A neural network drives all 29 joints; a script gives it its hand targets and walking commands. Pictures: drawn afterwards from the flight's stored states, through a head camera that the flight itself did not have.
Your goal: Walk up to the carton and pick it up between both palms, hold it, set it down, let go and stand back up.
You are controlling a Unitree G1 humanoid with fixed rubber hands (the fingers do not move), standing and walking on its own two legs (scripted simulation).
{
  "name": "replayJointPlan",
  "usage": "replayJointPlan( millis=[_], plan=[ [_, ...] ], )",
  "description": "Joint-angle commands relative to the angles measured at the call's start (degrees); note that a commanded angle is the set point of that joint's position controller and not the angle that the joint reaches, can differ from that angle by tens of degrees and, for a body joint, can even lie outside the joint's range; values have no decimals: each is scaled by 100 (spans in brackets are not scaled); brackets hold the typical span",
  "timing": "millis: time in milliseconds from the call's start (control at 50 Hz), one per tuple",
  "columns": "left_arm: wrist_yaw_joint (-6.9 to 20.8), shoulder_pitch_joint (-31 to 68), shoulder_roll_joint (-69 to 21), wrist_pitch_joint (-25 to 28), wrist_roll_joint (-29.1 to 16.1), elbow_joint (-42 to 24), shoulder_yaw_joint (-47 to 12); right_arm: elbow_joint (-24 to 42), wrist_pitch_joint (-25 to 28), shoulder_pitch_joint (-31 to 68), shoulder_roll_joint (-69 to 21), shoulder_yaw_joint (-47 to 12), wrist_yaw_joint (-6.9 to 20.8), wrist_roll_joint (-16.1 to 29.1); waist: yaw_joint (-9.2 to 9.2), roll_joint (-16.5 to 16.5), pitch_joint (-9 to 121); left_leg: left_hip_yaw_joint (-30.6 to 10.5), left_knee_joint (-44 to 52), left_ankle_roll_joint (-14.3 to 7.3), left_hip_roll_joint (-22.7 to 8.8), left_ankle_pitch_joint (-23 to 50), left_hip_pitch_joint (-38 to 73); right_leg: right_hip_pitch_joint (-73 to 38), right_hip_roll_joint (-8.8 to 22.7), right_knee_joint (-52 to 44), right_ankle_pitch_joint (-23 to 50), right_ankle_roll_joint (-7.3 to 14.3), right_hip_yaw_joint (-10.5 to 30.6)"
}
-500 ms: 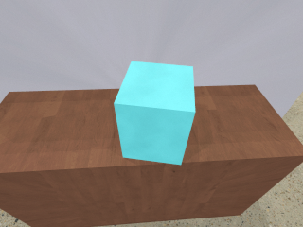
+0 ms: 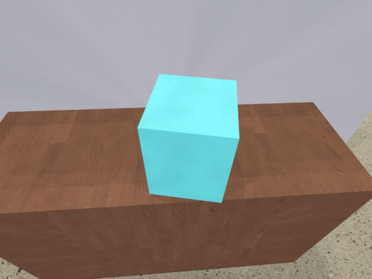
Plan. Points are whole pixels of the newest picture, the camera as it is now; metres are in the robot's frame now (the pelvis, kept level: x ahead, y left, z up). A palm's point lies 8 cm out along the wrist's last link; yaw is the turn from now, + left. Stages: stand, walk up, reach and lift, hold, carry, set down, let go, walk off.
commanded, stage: stand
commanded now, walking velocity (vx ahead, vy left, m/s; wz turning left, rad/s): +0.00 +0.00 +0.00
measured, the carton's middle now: (191, 139) +0.46 -0.02 +0.05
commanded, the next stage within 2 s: none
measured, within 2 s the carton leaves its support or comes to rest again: neither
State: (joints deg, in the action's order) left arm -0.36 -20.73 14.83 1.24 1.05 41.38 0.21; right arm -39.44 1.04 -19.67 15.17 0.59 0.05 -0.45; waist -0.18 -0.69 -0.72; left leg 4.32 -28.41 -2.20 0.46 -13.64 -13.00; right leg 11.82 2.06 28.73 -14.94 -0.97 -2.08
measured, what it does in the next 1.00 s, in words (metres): stands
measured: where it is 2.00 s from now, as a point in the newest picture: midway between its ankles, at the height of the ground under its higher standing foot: outside the picture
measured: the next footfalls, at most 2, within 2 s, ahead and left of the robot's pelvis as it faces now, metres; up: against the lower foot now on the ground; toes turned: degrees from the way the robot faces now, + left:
none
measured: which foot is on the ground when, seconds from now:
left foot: down 0.00-1.00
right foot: down 0.00-1.00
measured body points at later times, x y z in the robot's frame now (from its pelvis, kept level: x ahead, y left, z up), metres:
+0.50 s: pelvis +0.00 +0.00 +0.00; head +0.00 -0.01 +0.45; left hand +0.08 +0.26 -0.12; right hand +0.09 -0.27 -0.11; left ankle +0.02 +0.09 -0.74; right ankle +0.01 -0.13 -0.74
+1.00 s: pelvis +0.00 -0.01 +0.00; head +0.00 -0.01 +0.45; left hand +0.07 +0.26 -0.12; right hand +0.08 -0.27 -0.12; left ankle +0.02 +0.09 -0.74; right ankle +0.01 -0.13 -0.74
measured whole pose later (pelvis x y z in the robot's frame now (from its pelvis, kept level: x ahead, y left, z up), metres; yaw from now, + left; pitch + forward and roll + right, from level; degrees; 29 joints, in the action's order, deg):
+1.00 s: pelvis +0.00 -0.01 +0.00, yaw +0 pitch -2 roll +0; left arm -0.5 -20.1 14.9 0.8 0.8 44.5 -0.2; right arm -41.5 0.7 -20.6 15.6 0.4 -0.5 -0.3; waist -0.1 -0.9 -0.5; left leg 4.1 -27.4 -1.5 -0.1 -13.5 -12.2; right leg 10.9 1.4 27.5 -14.7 -0.4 -2.3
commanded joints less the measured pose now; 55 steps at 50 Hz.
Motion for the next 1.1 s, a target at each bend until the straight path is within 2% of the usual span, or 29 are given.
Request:
replayJointPlan(
  millis=[0, 120, 140, 200, 240, 280, 360, 440, 540, 580, 680, 820, 860, 960, 1020, 1080],
  plan=[
    [-28, -104, 732, 69, 3, -258, 183, 335, 89, -117, 668, 189, -26, 2, 0, 26, -89, -902, 748, -25, -673, 25, -160, 71, 415, -455, 294, 190, 555],
    [-26, -125, 719, 65, 1, -218, 174, 326, 72, -118, 676, 189, -33, 8, -20, 13, -134, -872, 663, -35, -668, 194, -129, 119, 419, -507, 373, 194, 552],
    [-28, -108, 733, 61, -8, -205, 174, 319, 72, -130, 669, 183, -35, 12, 6, 103, -222, -847, 666, -40, -668, 223, -161, 183, 417, -509, 375, 197, 544],
    [-36, -137, 744, 64, -11, -188, 154, 308, 63, -150, 650, 184, -39, 1, 25, 35, -183, -856, 651, -34, -653, 260, -38, 222, 427, -533, 400, 199, 573],
    [-31, -87, 738, 62, -18, -175, 169, 280, 72, -185, 648, 183, -37, -2, 45, 135, -31, -863, 674, -25, -677, 215, -25, 101, 411, -539, 354, 208, 521],
    [-29, -109, 702, 52, -21, -208, 169, 263, 74, -130, 688, 176, -43, 2, -7, 6, -145, -854, 695, -7, -665, 120, -137, 76, 400, -541, 303, 198, 541],
    [-32, -98, 740, 45, -15, -171, 168, 270, 75, -167, 711, 189, -49, -1, 3, 123, -162, -874, 711, -7, -678, 291, -89, 76, 409, -514, 457, 195, 534],
    [-27, -106, 732, 35, -10, -144, 174, 259, 68, -131, 695, 169, -59, 7, -15, -82, -140, -857, 724, -12, -669, 112, -108, 55, 402, -557, 297, 184, 548],
    [-38, -66, 729, 32, -17, -72, 170, 226, 62, -191, 658, 170, -53, 8, 3, 77, -193, -855, 744, -8, -683, 146, -85, 74, 399, -577, 347, 189, 540],
    [-29, -90, 722, 42, -19, -83, 147, 242, 60, -132, 710, 162, -60, 24, -8, -3, -176, -845, 717, -2, -669, 143, -98, 87, 401, -592, 355, 208, 551],
    [-31, -81, 702, 30, -33, -52, 146, 194, 67, -202, 693, 186, -65, -3, 16, 132, -170, -856, 703, -2, -676, 240, -21, 89, 391, -602, 394, 201, 533],
    [-36, -82, 748, 15, -34, -2, 159, 138, 41, -244, 677, 165, -73, 5, 16, -30, -293, -809, 733, 16, -649, 66, -152, 137, 386, -634, 307, 208, 565],
    [-37, -96, 751, 16, -28, 7, 146, 137, 37, -232, 706, 169, -73, 11, 11, 76, -238, -835, 735, 15, -657, 56, -54, 190, 386, -632, 249, 210, 574],
    [-35, -91, 738, 24, -38, 39, 144, 111, 53, -213, 677, 157, -79, 13, 19, -6, -249, -831, 738, 24, -652, 91, -76, 128, 389, -637, 322, 193, 564],
    [-38, -96, 716, 27, -50, 59, 123, 78, 48, -211, 688, 149, -84, 16, 5, 154, -146, -830, 702, 6, -685, 269, 48, 154, 390, -639, 422, 211, 563],
    [-51, -113, 722, 17, -44, 97, 123, 7, 38, -279, 679, 140, -92, 6, 24, 31, -229, -781, 708, 11, -682, 255, 18, 147, 395, -658, 435, 215, 603]
  ],
)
